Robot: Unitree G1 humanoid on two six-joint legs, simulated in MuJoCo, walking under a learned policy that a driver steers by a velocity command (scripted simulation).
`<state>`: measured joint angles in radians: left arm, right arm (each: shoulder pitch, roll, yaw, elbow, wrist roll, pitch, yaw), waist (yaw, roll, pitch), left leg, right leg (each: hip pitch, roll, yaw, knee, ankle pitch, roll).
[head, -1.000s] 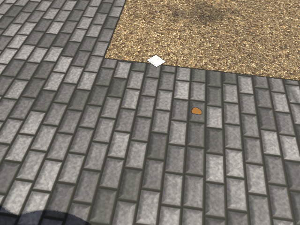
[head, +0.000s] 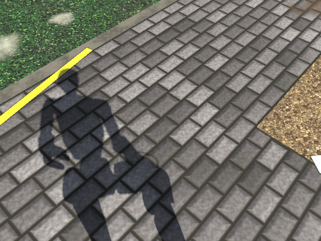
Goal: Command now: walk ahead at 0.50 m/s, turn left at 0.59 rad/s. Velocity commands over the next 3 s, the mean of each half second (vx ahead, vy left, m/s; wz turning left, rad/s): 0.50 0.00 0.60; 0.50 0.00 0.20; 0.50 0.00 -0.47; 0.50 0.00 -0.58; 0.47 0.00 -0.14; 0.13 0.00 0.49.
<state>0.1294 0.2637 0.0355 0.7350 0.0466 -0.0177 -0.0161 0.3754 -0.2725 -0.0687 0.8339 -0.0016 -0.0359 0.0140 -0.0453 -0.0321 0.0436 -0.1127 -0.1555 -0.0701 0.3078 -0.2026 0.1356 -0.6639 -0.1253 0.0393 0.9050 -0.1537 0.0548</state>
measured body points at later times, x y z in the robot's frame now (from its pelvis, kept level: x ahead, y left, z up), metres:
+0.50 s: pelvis +0.27 -0.04 +0.00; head +0.30 -0.04 +0.45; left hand +0.24 +0.24 -0.11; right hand +0.49 -0.25 -0.11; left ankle +0.29 +0.11 -0.66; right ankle +0.27 -0.13 -0.74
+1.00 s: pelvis +0.50 +0.11 +0.00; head +0.52 +0.13 +0.45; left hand +0.47 +0.38 -0.14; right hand +0.65 -0.11 -0.12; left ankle +0.46 +0.15 -0.74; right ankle +0.61 -0.02 -0.66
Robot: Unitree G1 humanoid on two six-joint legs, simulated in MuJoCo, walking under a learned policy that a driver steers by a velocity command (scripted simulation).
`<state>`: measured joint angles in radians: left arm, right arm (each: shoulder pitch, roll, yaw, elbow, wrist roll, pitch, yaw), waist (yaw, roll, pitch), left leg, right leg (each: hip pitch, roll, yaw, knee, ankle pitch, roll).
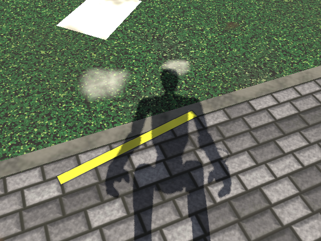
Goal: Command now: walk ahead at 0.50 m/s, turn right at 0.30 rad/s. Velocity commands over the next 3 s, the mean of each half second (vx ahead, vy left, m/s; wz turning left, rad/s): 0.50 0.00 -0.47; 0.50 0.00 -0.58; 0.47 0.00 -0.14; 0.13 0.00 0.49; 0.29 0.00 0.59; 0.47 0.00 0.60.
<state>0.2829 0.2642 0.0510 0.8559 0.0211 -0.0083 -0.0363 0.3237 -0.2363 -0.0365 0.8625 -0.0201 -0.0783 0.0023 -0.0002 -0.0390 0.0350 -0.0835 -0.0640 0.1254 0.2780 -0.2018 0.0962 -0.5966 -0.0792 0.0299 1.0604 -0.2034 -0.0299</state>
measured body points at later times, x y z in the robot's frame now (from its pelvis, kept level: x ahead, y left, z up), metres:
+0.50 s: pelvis +0.27 -0.06 -0.01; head +0.30 -0.07 +0.44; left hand +0.40 +0.20 -0.13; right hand +0.32 -0.34 -0.13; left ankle +0.32 +0.10 -0.67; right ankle +0.26 -0.10 -0.75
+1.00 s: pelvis +0.54 -0.10 +0.00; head +0.57 -0.10 +0.45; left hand +0.79 +0.08 -0.13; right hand +0.47 -0.38 -0.11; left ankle +0.61 -0.02 -0.75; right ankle +0.46 -0.19 -0.66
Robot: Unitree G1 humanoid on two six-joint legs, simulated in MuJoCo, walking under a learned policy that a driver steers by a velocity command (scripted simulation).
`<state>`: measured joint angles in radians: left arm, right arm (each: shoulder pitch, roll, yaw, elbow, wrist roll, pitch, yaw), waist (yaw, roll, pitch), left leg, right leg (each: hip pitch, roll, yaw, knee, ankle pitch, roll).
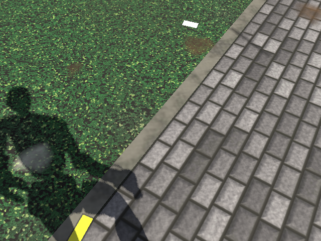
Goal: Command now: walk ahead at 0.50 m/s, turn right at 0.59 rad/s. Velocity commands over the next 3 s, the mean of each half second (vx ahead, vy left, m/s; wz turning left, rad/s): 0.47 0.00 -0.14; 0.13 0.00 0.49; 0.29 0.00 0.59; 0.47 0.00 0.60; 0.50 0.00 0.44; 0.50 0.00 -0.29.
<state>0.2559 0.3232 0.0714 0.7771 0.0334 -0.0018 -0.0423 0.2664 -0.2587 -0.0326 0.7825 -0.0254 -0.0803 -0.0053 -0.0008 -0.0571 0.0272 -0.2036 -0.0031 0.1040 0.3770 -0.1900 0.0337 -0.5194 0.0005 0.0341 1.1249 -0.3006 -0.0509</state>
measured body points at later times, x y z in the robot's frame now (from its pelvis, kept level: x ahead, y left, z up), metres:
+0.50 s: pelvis +0.25 -0.06 +0.00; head +0.28 -0.08 +0.45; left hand +0.35 +0.19 -0.12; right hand +0.27 -0.33 -0.15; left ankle +0.24 +0.09 -0.66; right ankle +0.25 -0.14 -0.74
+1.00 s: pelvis +0.36 -0.04 -0.01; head +0.40 -0.01 +0.44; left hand +0.43 +0.24 -0.14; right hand +0.53 -0.28 -0.12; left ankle +0.43 +0.03 -0.74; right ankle +0.40 -0.19 -0.68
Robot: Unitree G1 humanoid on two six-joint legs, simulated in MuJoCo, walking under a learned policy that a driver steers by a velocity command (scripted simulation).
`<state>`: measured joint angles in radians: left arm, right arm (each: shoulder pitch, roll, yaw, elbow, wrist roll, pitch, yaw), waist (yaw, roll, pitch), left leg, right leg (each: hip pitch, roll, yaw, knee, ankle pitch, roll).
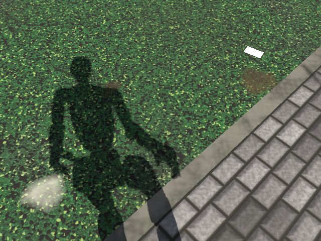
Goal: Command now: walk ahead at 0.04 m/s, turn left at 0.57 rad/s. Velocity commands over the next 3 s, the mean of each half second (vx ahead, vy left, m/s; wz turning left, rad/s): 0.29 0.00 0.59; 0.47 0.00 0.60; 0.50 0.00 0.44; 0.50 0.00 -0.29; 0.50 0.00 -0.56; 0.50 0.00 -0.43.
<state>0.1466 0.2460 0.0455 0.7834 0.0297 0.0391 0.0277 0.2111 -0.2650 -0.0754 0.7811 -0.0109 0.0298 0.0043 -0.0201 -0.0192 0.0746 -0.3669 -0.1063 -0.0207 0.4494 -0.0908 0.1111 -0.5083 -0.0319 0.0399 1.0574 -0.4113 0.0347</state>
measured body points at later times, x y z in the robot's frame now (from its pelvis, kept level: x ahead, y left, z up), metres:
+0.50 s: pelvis +0.08 -0.02 +0.01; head +0.09 -0.04 +0.46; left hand +0.01 +0.26 -0.09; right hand +0.30 -0.23 -0.10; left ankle +0.09 +0.14 -0.65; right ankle +0.03 -0.14 -0.73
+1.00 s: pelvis +0.29 +0.15 +0.01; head +0.31 +0.18 +0.46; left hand +0.25 +0.44 -0.11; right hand +0.49 -0.06 -0.11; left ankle +0.22 +0.17 -0.73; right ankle +0.47 +0.06 -0.66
